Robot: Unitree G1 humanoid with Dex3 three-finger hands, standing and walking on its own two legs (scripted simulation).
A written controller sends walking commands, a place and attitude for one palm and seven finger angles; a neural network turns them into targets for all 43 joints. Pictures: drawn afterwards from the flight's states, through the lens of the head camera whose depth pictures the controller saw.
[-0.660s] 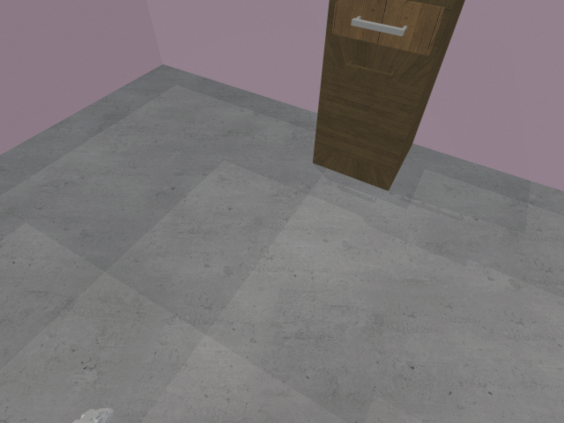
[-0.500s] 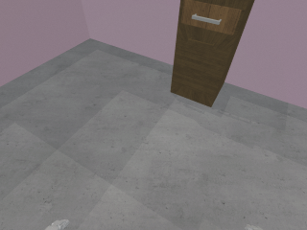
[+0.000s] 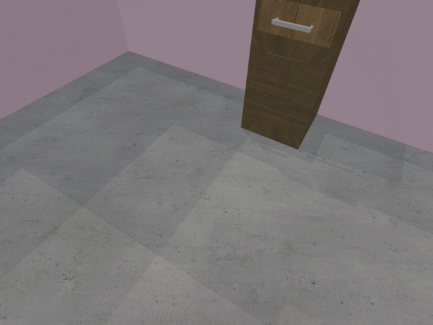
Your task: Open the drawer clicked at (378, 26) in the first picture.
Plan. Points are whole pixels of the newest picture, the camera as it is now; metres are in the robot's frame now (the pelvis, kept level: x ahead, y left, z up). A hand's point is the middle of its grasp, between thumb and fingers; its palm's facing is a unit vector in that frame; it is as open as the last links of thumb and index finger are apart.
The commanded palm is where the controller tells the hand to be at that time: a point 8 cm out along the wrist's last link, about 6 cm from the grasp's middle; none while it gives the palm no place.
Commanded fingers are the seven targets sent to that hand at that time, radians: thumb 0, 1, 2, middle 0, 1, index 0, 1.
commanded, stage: stand and wait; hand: left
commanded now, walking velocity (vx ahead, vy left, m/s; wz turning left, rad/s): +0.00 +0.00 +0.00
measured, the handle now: (292, 24) +1.42 -0.29 +0.00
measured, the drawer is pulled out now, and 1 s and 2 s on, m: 0.00 0.00 0.00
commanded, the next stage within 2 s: look at it before walking up in 0.24 s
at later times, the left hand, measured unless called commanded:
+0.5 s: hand out of the picture +0.07 +0.25 -0.16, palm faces -0.03 -0.94 -0.33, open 7.4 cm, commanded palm none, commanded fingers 0.00 0.90 0.90 -0.20 -0.30 -0.20 -0.30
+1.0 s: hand out of the picture +0.07 +0.25 -0.15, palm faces -0.04 -0.94 -0.34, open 7.4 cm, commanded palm none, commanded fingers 0.00 0.90 0.90 -0.20 -0.30 -0.20 -0.30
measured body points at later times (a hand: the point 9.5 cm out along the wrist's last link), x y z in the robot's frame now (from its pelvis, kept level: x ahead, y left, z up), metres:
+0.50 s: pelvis -0.01 +0.00 +0.00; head -0.01 +0.00 +0.45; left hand +0.07 +0.30 -0.13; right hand +0.07 -0.30 -0.13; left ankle +0.00 +0.13 -0.74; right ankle +0.00 -0.12 -0.74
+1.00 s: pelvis +0.00 +0.00 +0.00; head +0.00 +0.00 +0.45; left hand +0.07 +0.30 -0.13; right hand +0.07 -0.30 -0.13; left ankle +0.00 +0.13 -0.74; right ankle +0.00 -0.12 -0.74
